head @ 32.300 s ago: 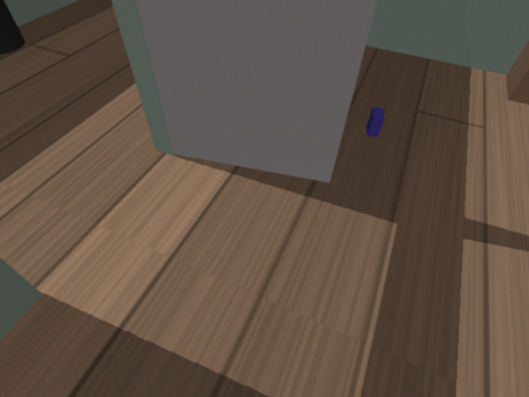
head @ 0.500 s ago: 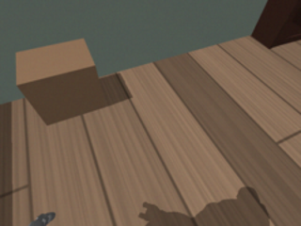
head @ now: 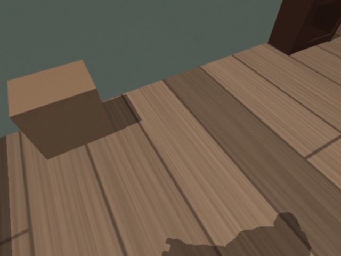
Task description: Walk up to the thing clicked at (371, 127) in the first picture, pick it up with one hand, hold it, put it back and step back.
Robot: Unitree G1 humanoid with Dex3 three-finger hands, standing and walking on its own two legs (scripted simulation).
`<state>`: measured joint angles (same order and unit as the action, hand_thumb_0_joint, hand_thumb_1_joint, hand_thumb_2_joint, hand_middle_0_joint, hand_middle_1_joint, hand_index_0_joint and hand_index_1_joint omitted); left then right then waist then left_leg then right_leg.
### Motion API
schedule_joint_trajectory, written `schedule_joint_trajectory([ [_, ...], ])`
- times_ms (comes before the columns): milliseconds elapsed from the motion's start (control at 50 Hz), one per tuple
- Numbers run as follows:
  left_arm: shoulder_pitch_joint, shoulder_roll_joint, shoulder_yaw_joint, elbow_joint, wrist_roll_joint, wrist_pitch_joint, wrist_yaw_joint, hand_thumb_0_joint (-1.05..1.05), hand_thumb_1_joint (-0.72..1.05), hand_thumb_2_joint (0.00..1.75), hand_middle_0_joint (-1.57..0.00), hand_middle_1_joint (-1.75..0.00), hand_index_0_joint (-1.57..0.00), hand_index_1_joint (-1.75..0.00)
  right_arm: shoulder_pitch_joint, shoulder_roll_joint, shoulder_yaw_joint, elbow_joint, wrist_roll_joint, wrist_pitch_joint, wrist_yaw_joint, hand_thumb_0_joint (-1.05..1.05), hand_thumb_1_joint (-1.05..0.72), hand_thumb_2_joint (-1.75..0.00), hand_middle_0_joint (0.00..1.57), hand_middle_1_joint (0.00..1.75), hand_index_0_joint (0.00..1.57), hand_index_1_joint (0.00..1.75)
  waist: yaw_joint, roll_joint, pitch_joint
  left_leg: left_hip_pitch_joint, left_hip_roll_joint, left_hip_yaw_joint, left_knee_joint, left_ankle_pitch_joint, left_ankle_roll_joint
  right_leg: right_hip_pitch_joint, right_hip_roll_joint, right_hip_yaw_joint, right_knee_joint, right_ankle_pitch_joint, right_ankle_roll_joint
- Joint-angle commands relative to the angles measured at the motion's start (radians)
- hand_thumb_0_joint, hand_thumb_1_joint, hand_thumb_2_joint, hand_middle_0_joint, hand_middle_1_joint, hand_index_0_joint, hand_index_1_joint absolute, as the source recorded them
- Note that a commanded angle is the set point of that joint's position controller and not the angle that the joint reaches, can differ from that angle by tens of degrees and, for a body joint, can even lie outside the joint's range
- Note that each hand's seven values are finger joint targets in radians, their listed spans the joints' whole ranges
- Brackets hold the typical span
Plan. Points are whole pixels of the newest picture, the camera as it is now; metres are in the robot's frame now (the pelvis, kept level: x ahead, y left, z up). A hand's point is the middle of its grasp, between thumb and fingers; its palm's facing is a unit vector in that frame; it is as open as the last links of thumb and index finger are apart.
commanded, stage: walk up
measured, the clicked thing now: out of the picture -0.26 +1.20 -0.70
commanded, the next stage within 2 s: stand in 0.76 s
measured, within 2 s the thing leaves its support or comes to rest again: neither
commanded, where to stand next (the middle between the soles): +0.05 +0.04 m, yaw +0 degrees
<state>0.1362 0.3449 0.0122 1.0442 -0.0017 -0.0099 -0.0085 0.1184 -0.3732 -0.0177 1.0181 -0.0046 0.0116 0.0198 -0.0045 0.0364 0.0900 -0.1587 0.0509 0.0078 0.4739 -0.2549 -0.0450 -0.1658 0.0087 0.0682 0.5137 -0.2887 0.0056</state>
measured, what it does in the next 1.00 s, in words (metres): stands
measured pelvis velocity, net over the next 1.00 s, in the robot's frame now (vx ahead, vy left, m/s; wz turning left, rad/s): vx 0.00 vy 0.02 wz -0.02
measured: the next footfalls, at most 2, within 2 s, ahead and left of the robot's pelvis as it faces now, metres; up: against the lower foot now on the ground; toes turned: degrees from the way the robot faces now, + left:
none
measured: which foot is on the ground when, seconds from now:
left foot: down 0.00-1.00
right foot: down 0.00-1.00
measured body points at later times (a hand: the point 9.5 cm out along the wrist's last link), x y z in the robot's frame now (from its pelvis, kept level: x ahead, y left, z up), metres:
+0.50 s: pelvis -0.01 +0.02 +0.01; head +0.00 +0.03 +0.46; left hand +0.10 +0.32 -0.12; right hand +0.06 -0.29 -0.12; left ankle +0.00 +0.15 -0.74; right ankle +0.00 -0.12 -0.74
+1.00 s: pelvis +0.00 +0.02 +0.01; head +0.01 +0.02 +0.46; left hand +0.08 +0.32 -0.12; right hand +0.07 -0.28 -0.12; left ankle +0.00 +0.15 -0.74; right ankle +0.00 -0.12 -0.74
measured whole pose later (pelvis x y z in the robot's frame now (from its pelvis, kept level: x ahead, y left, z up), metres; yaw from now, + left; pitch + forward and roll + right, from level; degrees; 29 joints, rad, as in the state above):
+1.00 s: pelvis +0.00 +0.02 +0.01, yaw -1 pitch -2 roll +0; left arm 0.12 0.36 0.00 1.12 0.01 -0.01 0.00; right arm 0.09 -0.35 -0.03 1.12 -0.01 0.00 0.02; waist -0.01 0.00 0.06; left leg -0.12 0.03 0.04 0.34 -0.18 -0.02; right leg -0.12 -0.02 0.09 0.35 -0.19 0.04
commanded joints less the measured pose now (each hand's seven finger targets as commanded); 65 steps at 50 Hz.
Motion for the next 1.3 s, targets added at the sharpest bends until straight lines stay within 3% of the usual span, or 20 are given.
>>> schedule_joint_trajectory([
  [0, -0.089, 0.246, 0.055, -0.052, -0.002, -0.034, 0.020, 0.00, 0.90, 0.90, -0.20, -0.30, -0.20, -0.30, -0.043, -0.196, -0.040, -0.035, -0.001, -0.028, -0.015, 0.00, -0.90, -0.90, 0.20, 0.30, 0.20, 0.30, -0.005, -0.112, -0.090, 0.079, 0.050, -0.037, -0.088, 0.149, 0.064, -0.034, -0.128, 0.131, -0.178, 0.246, -0.051],
  [80, -0.096, 0.233, 0.050, -0.032, -0.002, -0.031, 0.019, 0.00, 0.90, 0.90, -0.20, -0.30, -0.20, -0.30, -0.056, -0.193, -0.035, -0.012, -0.003, -0.031, -0.013, 0.00, -0.90, -0.90, 0.20, 0.30, 0.20, 0.30, 0.005, -0.079, -0.096, 0.089, 0.062, -0.042, -0.123, 0.147, 0.065, -0.017, -0.113, 0.113, -0.200, 0.218, -0.040],
  [160, -0.106, 0.227, 0.050, -0.018, 0.001, -0.029, 0.018, 0.00, 0.90, 0.90, -0.20, -0.30, -0.20, -0.30, -0.057, -0.191, -0.036, 0.006, -0.002, -0.035, -0.014, 0.00, -0.90, -0.90, 0.20, 0.30, 0.20, 0.30, 0.004, -0.067, -0.129, 0.086, 0.074, -0.045, -0.148, 0.168, 0.068, 0.038, -0.104, 0.091, -0.187, 0.264, -0.036],
  [320, -0.096, 0.213, 0.042, 0.005, 0.000, -0.019, 0.015, 0.00, 0.90, 0.90, -0.20, -0.30, -0.20, -0.30, -0.078, -0.194, -0.043, 0.018, -0.007, -0.040, -0.016, 0.00, -0.90, -0.90, 0.20, 0.30, 0.20, 0.30, 0.013, 0.015, -0.107, 0.061, 0.094, -0.065, -0.204, 0.123, 0.077, 0.036, -0.088, 0.075, -0.174, 0.230, -0.027],
  [580, -0.102, 0.218, 0.034, 0.023, 0.008, -0.022, 0.018, 0.00, 0.90, 0.90, -0.20, -0.30, -0.20, -0.30, -0.069, -0.193, -0.058, 0.021, -0.006, -0.031, -0.014, 0.00, -0.90, -0.90, 0.20, 0.30, 0.20, 0.30, -0.010, -0.027, -0.105, 0.083, 0.080, -0.051, -0.195, 0.089, 0.077, 0.006, -0.094, 0.079, -0.196, 0.236, -0.020],
  [840, -0.064, 0.222, 0.027, 0.023, 0.011, -0.023, 0.020, 0.00, 0.90, 0.90, -0.20, -0.30, -0.20, -0.30, -0.074, -0.189, -0.050, 0.041, -0.006, -0.033, -0.017, 0.00, -0.90, -0.90, 0.20, 0.30, 0.20, 0.30, -0.004, -0.064, -0.103, 0.123, 0.083, -0.055, -0.186, 0.165, 0.067, -0.019, -0.110, 0.077, -0.219, 0.245, -0.017],
  [900, -0.056, 0.229, 0.028, 0.026, 0.007, -0.021, 0.019, 0.00, 0.90, 0.90, -0.20, -0.30, -0.20, -0.30, -0.060, -0.187, -0.045, 0.048, -0.005, -0.034, -0.017, 0.00, -0.90, -0.90, 0.20, 0.30, 0.20, 0.30, -0.008, -0.037, -0.089, 0.086, 0.077, -0.055, -0.208, 0.107, 0.064, -0.007, -0.111, 0.079, -0.228, 0.203, -0.017],
  [1000, -0.052, 0.230, 0.029, 0.019, 0.010, -0.024, 0.019, 0.00, 0.90, 0.90, -0.20, -0.30, -0.20, -0.30, -0.066, -0.189, -0.043, 0.048, -0.003, -0.038, -0.017, 0.00, -0.90, -0.90, 0.20, 0.30, 0.20, 0.30, -0.003, -0.032, -0.122, 0.106, 0.081, -0.056, -0.190, 0.185, 0.064, 0.018, -0.117, 0.071, -0.219, 0.269, -0.017],
  [1100, -0.057, 0.231, 0.026, 0.015, 0.011, -0.023, 0.020, 0.00, 0.90, 0.90, -0.20, -0.30, -0.20, -0.30, -0.065, -0.190, -0.043, 0.051, -0.004, -0.034, -0.018, 0.00, -0.90, -0.90, 0.20, 0.30, 0.20, 0.30, -0.007, -0.044, -0.111, 0.096, 0.081, -0.056, -0.188, 0.168, 0.061, 0.009, -0.117, 0.069, -0.227, 0.243, -0.021],
  [1180, -0.047, 0.225, 0.025, 0.013, 0.010, -0.024, 0.019, 0.00, 0.90, 0.90, -0.20, -0.30, -0.20, -0.30, -0.065, -0.198, -0.041, 0.053, -0.002, -0.037, -0.018, 0.00, -0.90, -0.90, 0.20, 0.30, 0.20, 0.30, -0.004, -0.014, -0.127, 0.105, 0.083, -0.053, -0.175, 0.219, 0.062, 0.031, -0.121, 0.068, -0.217, 0.307, -0.021],
  [1280, -0.059, 0.231, 0.027, 0.010, 0.011, -0.021, 0.020, 0.00, 0.90, 0.90, -0.20, -0.30, -0.20, -0.30, -0.059, -0.199, -0.040, 0.053, -0.004, -0.035, -0.020, 0.00, -0.90, -0.90, 0.20, 0.30, 0.20, 0.30, -0.005, -0.023, -0.123, 0.096, 0.086, -0.058, -0.184, 0.195, 0.063, 0.034, -0.121, 0.064, -0.219, 0.277, -0.021],
])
